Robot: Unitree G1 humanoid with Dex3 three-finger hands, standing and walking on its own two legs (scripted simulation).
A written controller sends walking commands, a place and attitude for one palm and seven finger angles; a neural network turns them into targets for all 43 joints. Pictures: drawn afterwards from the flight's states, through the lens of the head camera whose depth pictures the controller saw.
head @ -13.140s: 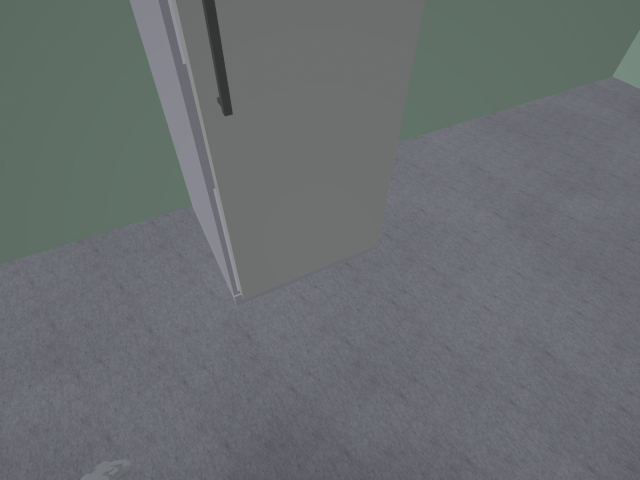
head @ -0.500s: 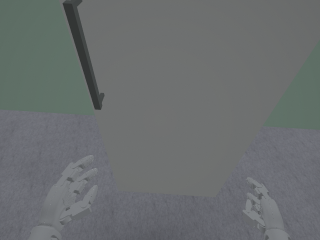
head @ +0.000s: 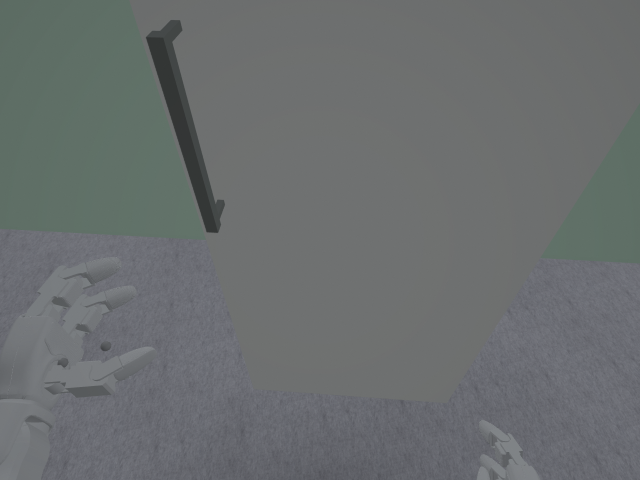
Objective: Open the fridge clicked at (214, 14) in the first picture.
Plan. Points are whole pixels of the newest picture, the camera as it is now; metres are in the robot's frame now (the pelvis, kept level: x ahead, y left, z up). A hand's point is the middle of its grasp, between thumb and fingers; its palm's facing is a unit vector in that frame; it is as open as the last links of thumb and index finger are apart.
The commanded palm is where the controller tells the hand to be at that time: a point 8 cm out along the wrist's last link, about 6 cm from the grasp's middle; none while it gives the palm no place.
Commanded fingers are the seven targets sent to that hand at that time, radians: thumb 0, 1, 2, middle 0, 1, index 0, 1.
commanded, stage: raise the hand to about handle height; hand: left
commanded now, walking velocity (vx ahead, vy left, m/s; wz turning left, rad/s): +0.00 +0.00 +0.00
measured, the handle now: (196, 142) +0.46 +0.19 +0.20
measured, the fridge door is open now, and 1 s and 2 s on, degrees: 0 0 0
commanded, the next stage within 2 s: move the hooked fingers beside the handle in 1.22 s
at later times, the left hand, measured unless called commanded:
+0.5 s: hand (32, 287) +0.25 +0.29 +0.18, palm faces +0.05 -0.99 -0.11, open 13.8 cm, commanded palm +0.21 +0.34 +0.20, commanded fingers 0.00 -0.50 0.30 -0.30 -1.20 -0.30 -1.20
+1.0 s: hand (25, 240) +0.27 +0.29 +0.22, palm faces +0.04 -0.99 -0.11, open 14.0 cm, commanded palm +0.24 +0.33 +0.23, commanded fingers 0.00 -0.50 0.30 -0.30 -1.20 -0.30 -1.20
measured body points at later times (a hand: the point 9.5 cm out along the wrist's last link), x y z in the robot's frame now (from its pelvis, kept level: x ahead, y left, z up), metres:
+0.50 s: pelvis -0.01 +0.03 +0.02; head -0.02 +0.02 +0.47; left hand +0.24 +0.35 +0.19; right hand +0.21 -0.17 -0.04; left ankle +0.03 +0.11 -0.72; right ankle -0.01 -0.09 -0.72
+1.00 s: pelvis +0.00 +0.01 +0.02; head -0.02 -0.01 +0.47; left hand +0.26 +0.34 +0.23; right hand +0.20 -0.21 -0.04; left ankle +0.04 +0.11 -0.72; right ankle -0.01 -0.09 -0.72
